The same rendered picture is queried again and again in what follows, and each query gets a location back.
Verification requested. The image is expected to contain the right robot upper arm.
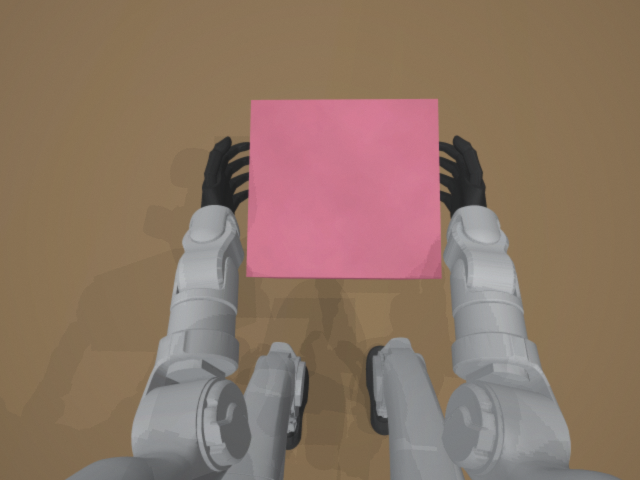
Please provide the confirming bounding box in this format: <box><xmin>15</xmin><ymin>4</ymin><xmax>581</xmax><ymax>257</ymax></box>
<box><xmin>442</xmin><ymin>380</ymin><xmax>621</xmax><ymax>480</ymax></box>

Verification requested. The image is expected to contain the robot left hand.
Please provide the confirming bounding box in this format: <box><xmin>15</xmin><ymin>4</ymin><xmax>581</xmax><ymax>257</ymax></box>
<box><xmin>201</xmin><ymin>136</ymin><xmax>250</xmax><ymax>215</ymax></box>

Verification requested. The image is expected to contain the carton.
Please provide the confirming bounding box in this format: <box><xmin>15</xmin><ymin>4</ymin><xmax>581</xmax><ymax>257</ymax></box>
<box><xmin>246</xmin><ymin>99</ymin><xmax>442</xmax><ymax>280</ymax></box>

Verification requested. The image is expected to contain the right robot thigh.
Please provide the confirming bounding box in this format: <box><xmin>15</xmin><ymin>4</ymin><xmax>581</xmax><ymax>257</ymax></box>
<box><xmin>373</xmin><ymin>348</ymin><xmax>465</xmax><ymax>480</ymax></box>

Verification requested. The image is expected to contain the left robot forearm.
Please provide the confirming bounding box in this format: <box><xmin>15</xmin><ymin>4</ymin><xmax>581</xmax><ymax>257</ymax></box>
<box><xmin>131</xmin><ymin>205</ymin><xmax>244</xmax><ymax>452</ymax></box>

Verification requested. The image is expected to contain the right robot forearm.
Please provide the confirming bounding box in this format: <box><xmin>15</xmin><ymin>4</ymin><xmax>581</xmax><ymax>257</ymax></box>
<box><xmin>443</xmin><ymin>205</ymin><xmax>571</xmax><ymax>460</ymax></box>

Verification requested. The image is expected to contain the robot right hand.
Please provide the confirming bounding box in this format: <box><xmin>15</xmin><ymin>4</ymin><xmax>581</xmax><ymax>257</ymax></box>
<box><xmin>439</xmin><ymin>135</ymin><xmax>487</xmax><ymax>218</ymax></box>

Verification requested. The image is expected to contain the robot thigh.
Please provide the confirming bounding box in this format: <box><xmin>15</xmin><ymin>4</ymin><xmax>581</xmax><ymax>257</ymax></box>
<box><xmin>373</xmin><ymin>348</ymin><xmax>465</xmax><ymax>480</ymax></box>
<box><xmin>221</xmin><ymin>351</ymin><xmax>306</xmax><ymax>480</ymax></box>

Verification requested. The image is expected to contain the left robot upper arm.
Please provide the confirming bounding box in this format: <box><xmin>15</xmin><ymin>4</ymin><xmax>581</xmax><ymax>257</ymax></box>
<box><xmin>65</xmin><ymin>377</ymin><xmax>251</xmax><ymax>480</ymax></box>

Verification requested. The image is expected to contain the left robot thigh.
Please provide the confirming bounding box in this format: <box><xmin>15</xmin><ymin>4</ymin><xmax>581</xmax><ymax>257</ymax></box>
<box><xmin>221</xmin><ymin>351</ymin><xmax>306</xmax><ymax>480</ymax></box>

